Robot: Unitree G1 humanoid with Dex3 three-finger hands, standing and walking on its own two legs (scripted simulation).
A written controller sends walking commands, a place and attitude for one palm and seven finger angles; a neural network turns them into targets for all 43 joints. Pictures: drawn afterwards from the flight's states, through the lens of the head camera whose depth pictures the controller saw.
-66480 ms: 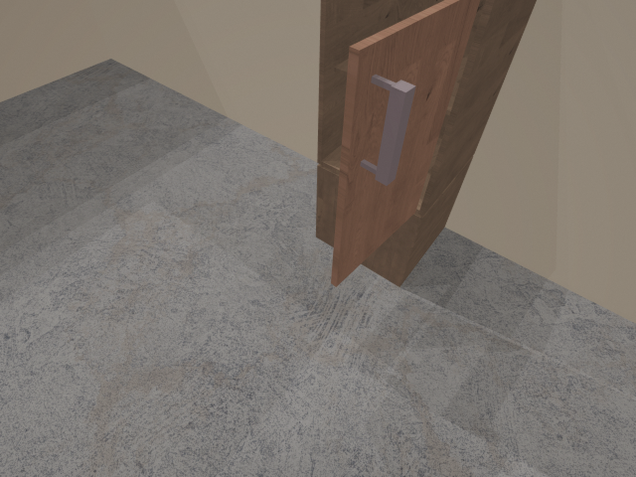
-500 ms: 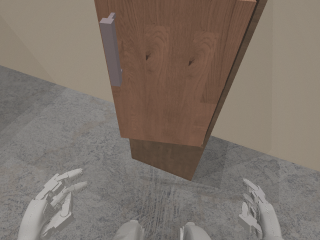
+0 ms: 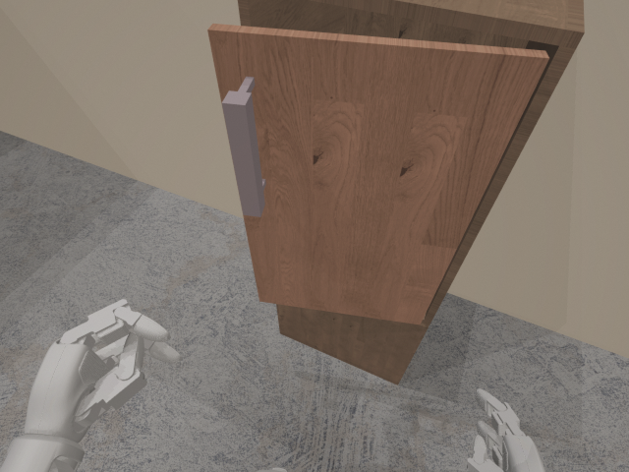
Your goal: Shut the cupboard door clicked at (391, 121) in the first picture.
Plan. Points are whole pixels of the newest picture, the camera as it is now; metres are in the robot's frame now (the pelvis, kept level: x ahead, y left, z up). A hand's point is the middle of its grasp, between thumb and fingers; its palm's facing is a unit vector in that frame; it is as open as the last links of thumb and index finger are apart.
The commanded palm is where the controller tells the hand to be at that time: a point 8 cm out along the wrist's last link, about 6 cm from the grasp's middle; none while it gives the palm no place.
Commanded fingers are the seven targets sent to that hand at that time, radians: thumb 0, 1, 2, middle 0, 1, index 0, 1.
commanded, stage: raise the hand and make a fist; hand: left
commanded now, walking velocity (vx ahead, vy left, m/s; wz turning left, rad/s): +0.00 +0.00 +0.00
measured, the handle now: (251, 150) +0.48 +0.13 +0.16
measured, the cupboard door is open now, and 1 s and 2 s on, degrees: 15 15 15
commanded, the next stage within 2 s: bring the fist close to the handle in 0.98 s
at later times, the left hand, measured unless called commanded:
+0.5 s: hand (141, 323) +0.23 +0.19 +0.14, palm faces -0.06 -1.00 -0.08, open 3.1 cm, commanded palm +0.21 +0.24 +0.16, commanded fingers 0.00 0.90 0.90 -1.30 -1.50 -1.30 -1.50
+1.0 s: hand (141, 314) +0.23 +0.18 +0.17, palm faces +0.00 -1.00 -0.07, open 3.1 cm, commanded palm +0.20 +0.23 +0.16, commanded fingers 0.00 0.90 0.90 -1.30 -1.50 -1.30 -1.50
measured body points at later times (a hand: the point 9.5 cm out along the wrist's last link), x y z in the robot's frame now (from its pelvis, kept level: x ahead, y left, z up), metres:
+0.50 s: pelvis +0.01 +0.00 +0.03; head +0.00 +0.00 +0.48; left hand +0.23 +0.25 +0.15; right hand +0.20 -0.21 -0.03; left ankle +0.00 +0.09 -0.69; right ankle +0.01 -0.11 -0.69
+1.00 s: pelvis +0.00 -0.01 +0.04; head -0.02 -0.03 +0.49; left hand +0.22 +0.23 +0.17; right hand +0.18 -0.24 -0.03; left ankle +0.00 +0.09 -0.69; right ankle +0.01 -0.11 -0.69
